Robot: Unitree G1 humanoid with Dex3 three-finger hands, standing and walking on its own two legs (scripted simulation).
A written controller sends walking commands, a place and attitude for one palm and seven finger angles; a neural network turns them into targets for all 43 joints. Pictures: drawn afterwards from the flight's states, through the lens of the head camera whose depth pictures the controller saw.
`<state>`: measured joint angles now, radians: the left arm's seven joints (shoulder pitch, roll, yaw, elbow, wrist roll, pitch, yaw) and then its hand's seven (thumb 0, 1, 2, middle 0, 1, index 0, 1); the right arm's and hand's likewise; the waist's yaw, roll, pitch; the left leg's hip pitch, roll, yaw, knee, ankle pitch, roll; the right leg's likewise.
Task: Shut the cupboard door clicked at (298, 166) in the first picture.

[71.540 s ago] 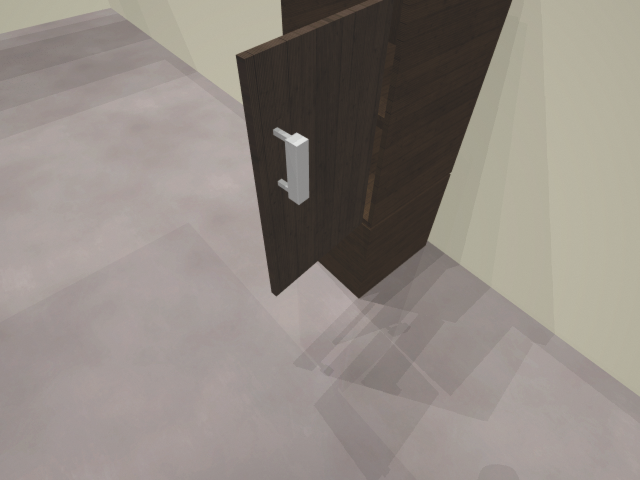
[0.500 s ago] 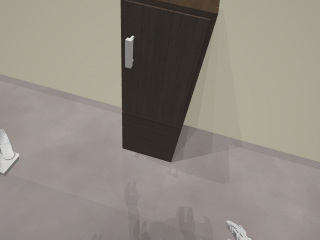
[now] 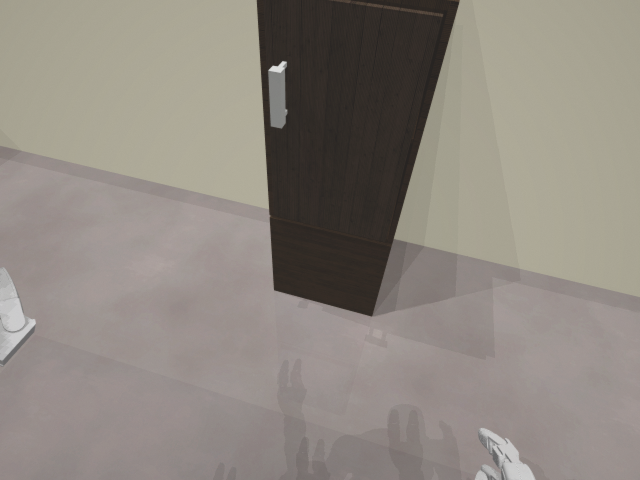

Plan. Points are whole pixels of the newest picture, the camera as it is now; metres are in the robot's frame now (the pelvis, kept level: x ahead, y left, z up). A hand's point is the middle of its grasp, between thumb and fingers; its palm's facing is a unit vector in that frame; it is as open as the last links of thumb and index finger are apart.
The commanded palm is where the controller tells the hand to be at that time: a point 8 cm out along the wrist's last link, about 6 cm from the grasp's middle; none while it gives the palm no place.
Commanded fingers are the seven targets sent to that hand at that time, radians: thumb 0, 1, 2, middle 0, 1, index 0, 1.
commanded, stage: stop stepping back and stand still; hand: left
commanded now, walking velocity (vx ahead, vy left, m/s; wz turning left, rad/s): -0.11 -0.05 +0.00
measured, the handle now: (280, 94) +0.86 +0.11 +0.07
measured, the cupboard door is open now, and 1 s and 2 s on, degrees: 0 0 0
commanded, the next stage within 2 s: let the arm hang, fingers relaxed in 0.18 s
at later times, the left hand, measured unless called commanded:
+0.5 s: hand out of the picture +0.10 +0.24 -0.11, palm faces +0.02 -0.95 -0.30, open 7.4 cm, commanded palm none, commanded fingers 0.00 0.90 0.90 -0.20 -0.30 -0.20 -0.30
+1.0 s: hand out of the picture -0.14 +0.22 -0.15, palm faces +0.07 -0.97 -0.21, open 7.4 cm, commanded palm none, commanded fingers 0.00 0.90 0.90 -0.20 -0.30 -0.20 -0.30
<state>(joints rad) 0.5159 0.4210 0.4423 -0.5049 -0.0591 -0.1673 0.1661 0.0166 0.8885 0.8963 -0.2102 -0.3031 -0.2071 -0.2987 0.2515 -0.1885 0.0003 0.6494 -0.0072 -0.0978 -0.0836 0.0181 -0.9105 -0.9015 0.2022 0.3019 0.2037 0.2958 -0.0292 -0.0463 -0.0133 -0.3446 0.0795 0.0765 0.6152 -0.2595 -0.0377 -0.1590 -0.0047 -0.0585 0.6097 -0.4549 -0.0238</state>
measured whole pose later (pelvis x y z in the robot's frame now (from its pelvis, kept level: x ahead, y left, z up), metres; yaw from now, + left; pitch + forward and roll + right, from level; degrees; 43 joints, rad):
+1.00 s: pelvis -0.04 +0.05 +0.01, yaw +1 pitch -2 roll -1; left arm 0.44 0.15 0.02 1.18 0.01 0.03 0.03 0.01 0.91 0.90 -0.20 -0.30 -0.20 -0.30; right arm 0.32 -0.13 -0.01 1.12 -0.02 0.04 -0.02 0.01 -0.91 -0.90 0.20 0.30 0.21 0.30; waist -0.01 0.03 0.03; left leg -0.29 0.01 0.09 0.42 -0.10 0.04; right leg -0.12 -0.06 -0.07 0.44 -0.29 0.03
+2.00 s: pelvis -0.01 +0.03 +0.02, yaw +1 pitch -2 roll +0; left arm 0.32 0.14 0.02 1.15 0.01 0.00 0.03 0.00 0.91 0.90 -0.20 -0.30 -0.20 -0.30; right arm 0.25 -0.15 -0.01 1.13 -0.01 0.02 -0.03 0.01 -0.92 -0.90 0.20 0.30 0.20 0.30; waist -0.01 0.00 0.05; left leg -0.24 0.03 0.08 0.42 -0.15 0.01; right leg -0.05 -0.04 -0.07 0.40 -0.31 0.02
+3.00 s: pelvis +0.00 +0.03 +0.02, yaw +1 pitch -2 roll +0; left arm 0.33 0.14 0.02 1.15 0.01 0.00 0.03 0.00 0.91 0.90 -0.20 -0.30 -0.20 -0.30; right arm 0.26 -0.15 0.00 1.14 -0.01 0.01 -0.03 0.01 -0.91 -0.90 0.20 0.30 0.20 0.30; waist -0.01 -0.01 0.05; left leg -0.21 0.03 0.08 0.42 -0.17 0.00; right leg 0.00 -0.04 -0.07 0.36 -0.32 0.02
